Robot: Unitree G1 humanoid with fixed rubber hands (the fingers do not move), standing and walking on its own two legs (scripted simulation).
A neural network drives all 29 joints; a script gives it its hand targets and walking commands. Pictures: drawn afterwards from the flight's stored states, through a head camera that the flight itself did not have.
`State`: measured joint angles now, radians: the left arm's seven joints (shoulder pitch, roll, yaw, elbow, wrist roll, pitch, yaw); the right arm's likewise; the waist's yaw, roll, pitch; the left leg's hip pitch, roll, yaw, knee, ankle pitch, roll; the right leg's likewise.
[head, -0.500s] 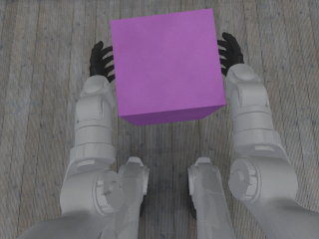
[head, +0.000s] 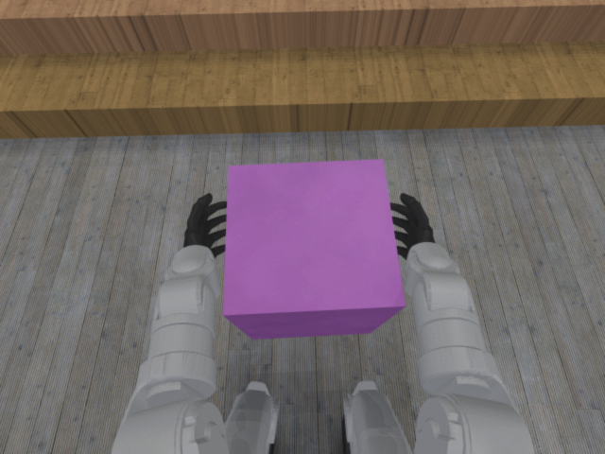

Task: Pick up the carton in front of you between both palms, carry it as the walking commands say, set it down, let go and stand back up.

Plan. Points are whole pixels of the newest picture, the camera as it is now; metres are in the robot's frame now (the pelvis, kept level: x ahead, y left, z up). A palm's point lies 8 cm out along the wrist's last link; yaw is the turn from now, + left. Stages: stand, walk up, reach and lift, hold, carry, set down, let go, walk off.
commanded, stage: reach and lift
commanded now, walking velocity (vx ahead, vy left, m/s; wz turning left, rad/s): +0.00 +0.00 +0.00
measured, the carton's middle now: (309, 261) +0.41 +0.01 -0.10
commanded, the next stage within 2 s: hold in 1.56 s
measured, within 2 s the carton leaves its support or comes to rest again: neither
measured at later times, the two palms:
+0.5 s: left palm (154, 230) +0.35 +0.16 +0.12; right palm (468, 244) +0.35 -0.14 +0.12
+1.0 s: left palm (139, 227) +0.34 +0.15 +0.15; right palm (485, 241) +0.33 -0.14 +0.15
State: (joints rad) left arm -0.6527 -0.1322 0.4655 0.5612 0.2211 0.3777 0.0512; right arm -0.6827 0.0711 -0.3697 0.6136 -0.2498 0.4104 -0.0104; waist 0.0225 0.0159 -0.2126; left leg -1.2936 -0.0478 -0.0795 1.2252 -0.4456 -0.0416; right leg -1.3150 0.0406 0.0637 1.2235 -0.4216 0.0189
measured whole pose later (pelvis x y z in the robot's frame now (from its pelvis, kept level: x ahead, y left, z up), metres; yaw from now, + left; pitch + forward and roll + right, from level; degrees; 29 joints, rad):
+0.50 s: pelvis +0.04 +0.01 +0.11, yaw +0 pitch +6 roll +0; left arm -0.32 -0.17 0.31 0.43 0.24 0.48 0.03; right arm -0.30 0.15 -0.28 0.42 -0.25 0.51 -0.01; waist 0.00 0.01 -0.10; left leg -0.42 -0.03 -0.08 0.60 -0.28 -0.01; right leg -0.43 0.02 0.07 0.59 -0.26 0.02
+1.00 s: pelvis +0.04 +0.01 +0.12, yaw +0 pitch -4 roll +0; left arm -0.35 -0.18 0.33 0.38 0.31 0.59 -0.01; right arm -0.33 0.17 -0.30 0.36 -0.31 0.63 0.02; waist 0.00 0.01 0.03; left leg -0.18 -0.02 -0.09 0.47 -0.22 -0.02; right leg -0.19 0.01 0.07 0.46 -0.20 0.01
